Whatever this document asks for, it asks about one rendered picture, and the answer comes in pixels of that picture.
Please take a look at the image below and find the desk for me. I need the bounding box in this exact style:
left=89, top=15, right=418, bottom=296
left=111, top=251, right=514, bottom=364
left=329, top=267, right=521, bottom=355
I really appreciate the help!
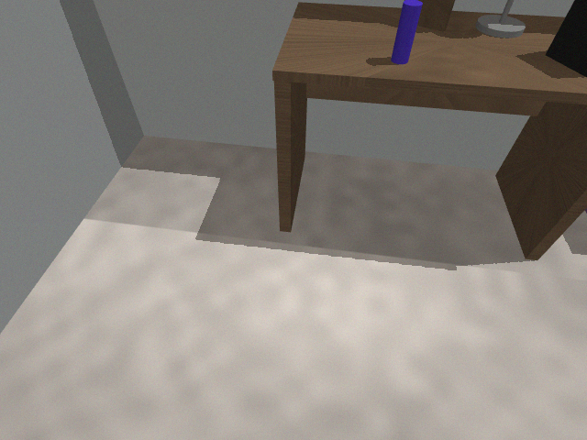
left=272, top=2, right=587, bottom=260

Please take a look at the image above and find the desk lamp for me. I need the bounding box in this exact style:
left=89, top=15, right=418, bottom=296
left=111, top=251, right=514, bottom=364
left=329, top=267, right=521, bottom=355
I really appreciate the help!
left=475, top=0, right=526, bottom=39

